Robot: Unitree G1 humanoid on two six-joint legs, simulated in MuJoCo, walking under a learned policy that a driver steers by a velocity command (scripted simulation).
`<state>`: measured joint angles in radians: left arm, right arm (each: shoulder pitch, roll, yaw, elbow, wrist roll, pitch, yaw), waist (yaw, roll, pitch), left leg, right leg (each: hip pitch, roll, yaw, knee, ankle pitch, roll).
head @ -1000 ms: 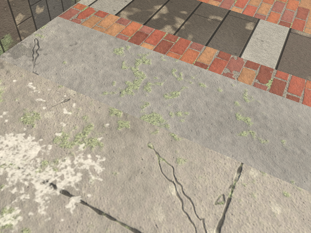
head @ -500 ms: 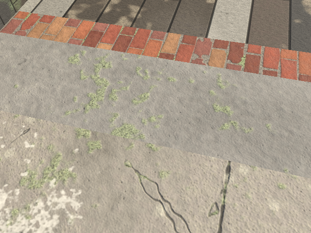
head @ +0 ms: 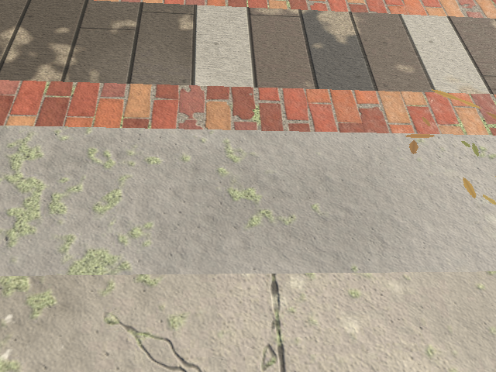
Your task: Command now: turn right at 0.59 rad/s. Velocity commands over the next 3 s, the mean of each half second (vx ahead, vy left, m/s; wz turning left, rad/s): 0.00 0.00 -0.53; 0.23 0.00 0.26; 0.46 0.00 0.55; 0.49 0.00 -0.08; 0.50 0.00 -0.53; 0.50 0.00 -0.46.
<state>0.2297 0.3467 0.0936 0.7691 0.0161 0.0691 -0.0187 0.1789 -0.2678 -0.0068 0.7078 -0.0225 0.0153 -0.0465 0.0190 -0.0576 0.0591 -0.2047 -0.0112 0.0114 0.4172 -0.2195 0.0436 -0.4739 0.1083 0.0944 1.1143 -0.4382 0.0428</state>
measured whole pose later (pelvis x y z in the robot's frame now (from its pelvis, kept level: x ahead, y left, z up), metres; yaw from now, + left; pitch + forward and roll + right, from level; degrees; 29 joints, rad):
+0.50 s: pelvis -0.01 -0.04 +0.00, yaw -16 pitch +0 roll +1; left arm 0.17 0.27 0.04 0.72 0.01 0.04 0.00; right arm 0.23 -0.31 -0.05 0.76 -0.02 0.06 -0.01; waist -0.02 0.05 0.08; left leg -0.46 0.03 0.01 1.03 -0.39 -0.03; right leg -0.19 0.07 0.03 0.43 -0.22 -0.08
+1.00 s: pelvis +0.08 +0.00 -0.01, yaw -4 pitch +1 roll -1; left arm 0.37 0.33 0.06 0.90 0.03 -0.04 0.00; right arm 0.16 -0.29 -0.05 0.74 -0.03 -0.01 0.05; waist 0.05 -0.04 0.01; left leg -0.30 -0.01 0.06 0.54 -0.28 0.09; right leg -0.09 -0.05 -0.14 0.51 -0.39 -0.01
